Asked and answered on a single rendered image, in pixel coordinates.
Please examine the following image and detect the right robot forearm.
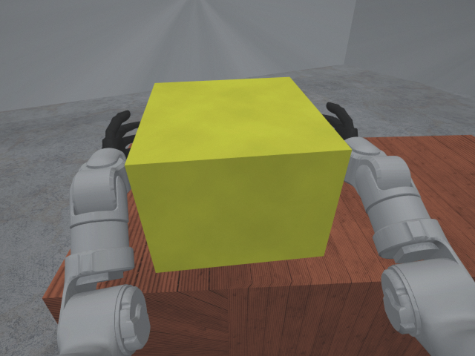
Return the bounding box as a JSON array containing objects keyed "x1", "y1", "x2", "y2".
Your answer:
[{"x1": 344, "y1": 137, "x2": 475, "y2": 288}]

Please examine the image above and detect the pedestal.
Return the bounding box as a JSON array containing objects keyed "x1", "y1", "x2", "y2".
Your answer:
[{"x1": 42, "y1": 135, "x2": 475, "y2": 356}]

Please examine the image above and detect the left robot forearm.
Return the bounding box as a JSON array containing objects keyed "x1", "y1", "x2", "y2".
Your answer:
[{"x1": 57, "y1": 148, "x2": 134, "y2": 353}]

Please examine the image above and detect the right robot upper arm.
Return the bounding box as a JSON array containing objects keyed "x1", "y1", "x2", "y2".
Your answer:
[{"x1": 381, "y1": 257, "x2": 475, "y2": 356}]

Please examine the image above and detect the robot right hand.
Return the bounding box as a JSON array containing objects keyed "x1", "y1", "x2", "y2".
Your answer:
[{"x1": 322, "y1": 102, "x2": 358, "y2": 140}]

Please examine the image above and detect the carton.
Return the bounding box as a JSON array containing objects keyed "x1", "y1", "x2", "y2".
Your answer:
[{"x1": 125, "y1": 77, "x2": 352, "y2": 273}]

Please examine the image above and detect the robot left hand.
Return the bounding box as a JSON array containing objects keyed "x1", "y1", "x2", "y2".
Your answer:
[{"x1": 102, "y1": 111, "x2": 140, "y2": 159}]

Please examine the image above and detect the left robot upper arm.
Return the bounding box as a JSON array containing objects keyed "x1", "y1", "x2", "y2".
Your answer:
[{"x1": 54, "y1": 284, "x2": 151, "y2": 356}]

